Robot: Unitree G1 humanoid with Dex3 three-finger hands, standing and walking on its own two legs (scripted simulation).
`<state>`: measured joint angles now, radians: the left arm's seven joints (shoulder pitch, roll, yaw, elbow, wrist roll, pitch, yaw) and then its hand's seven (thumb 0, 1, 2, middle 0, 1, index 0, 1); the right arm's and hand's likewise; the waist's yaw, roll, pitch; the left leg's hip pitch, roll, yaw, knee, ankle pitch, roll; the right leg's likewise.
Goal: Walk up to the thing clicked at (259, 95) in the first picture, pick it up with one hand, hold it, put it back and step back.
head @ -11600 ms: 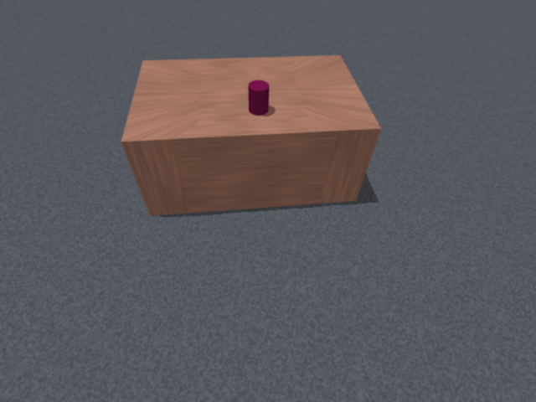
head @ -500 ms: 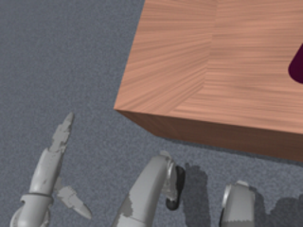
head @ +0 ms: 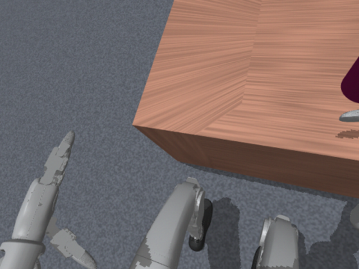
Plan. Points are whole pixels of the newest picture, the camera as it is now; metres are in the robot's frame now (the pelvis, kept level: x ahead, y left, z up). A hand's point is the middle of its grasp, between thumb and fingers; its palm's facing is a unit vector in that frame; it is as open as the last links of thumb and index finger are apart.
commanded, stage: close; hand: right
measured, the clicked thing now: out of the picture +0.59 -0.23 -0.05
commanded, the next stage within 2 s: settle in 1.08 s
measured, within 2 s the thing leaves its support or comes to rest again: leaves its support in 1.30 s
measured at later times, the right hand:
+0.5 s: hand out of the picture +0.57 -0.22 -0.03, palm faces +0.22 +0.98 +0.00, open 16.2 cm
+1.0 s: hand out of the picture +0.55 -0.22 -0.03, palm faces +0.25 +0.97 -0.01, open 10.8 cm
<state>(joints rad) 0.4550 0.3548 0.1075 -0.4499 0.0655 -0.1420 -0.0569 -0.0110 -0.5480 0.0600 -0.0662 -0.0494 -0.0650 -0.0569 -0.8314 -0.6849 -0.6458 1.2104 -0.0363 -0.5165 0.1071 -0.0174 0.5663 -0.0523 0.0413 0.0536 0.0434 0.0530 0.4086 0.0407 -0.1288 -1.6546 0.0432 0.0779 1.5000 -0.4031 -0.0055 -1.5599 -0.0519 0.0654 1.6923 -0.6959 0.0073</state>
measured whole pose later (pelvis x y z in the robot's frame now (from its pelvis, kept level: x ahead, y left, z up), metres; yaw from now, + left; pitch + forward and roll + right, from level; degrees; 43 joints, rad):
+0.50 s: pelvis +0.01 +0.00 +0.00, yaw +0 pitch +34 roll +5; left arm 0.48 0.36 0.15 -0.43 0.07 -0.13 -0.07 -0.01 -0.58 0.09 -0.06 -0.04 -0.05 -0.06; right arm -0.91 -0.71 -0.63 1.20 -0.07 -0.52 0.07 -0.02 0.52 -0.02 0.36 0.15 0.35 0.15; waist 0.43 0.04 -0.12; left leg -1.69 0.04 0.07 1.51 -0.42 0.00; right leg -1.58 -0.05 0.06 1.69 -0.71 0.01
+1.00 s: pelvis +0.00 +0.01 +0.00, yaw +0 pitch +32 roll +4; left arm 0.46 0.34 0.13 -0.41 0.07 -0.14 -0.06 -0.01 -0.57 0.08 -0.06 -0.04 -0.05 -0.05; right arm -0.87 -0.68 -0.62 1.21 -0.06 -0.54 0.05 -0.02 0.36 -0.38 0.82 0.63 0.92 0.68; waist 0.41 0.05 -0.11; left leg -1.65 0.04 0.08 1.50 -0.41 0.00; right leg -1.55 -0.05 0.07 1.68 -0.69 0.02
